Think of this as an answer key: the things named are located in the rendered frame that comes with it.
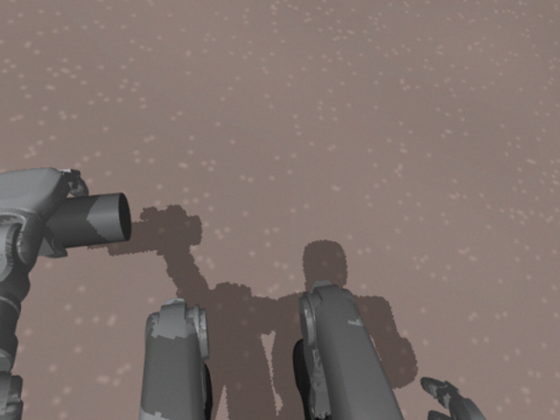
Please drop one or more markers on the right robot hand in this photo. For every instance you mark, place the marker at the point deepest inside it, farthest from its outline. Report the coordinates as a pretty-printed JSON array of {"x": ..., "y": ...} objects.
[{"x": 449, "y": 397}]

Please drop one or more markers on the right robot foot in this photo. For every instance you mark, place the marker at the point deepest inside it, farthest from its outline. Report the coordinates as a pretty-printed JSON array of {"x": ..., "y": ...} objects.
[{"x": 303, "y": 381}]

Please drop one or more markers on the left robot hand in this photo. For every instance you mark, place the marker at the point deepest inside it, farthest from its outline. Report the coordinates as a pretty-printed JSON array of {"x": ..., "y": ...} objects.
[{"x": 41, "y": 192}]

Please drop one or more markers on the bottle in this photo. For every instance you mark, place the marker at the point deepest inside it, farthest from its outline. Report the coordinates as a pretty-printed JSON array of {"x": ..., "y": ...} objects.
[{"x": 91, "y": 220}]

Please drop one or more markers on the left robot arm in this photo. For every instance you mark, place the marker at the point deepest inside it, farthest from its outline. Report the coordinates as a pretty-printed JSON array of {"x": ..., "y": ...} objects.
[{"x": 21, "y": 236}]

